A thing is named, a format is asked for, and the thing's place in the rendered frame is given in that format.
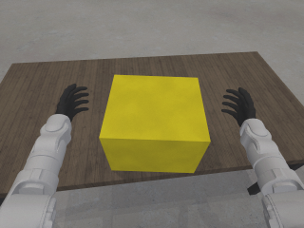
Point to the table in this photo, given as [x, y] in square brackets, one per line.
[30, 92]

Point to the left robot forearm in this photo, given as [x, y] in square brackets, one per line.
[40, 173]

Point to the robot left hand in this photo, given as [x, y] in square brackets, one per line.
[67, 104]

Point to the robot left upper arm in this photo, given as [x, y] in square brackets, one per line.
[29, 211]

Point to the right robot forearm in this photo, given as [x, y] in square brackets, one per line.
[273, 173]

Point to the robot right upper arm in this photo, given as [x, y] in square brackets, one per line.
[284, 209]

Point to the carton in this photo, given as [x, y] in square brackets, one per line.
[154, 124]

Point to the robot right hand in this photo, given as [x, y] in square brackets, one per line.
[244, 106]

